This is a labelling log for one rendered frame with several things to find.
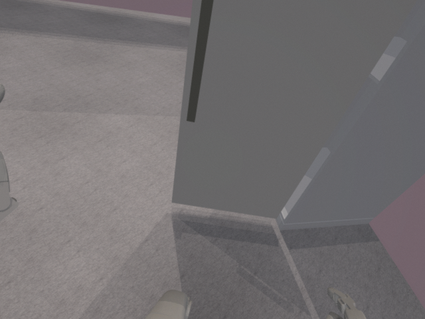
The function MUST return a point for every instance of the left robot hand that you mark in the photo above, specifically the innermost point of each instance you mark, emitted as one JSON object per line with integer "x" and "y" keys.
{"x": 7, "y": 204}

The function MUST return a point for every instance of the left robot thigh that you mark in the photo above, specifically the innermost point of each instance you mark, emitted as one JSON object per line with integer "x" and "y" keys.
{"x": 173, "y": 304}

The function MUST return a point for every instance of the fridge door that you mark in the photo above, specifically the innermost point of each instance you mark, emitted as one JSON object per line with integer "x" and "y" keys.
{"x": 277, "y": 78}

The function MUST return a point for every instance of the handle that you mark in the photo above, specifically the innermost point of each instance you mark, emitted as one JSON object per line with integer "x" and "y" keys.
{"x": 202, "y": 36}

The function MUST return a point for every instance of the right robot hand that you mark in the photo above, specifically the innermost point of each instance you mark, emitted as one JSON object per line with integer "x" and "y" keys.
{"x": 345, "y": 304}

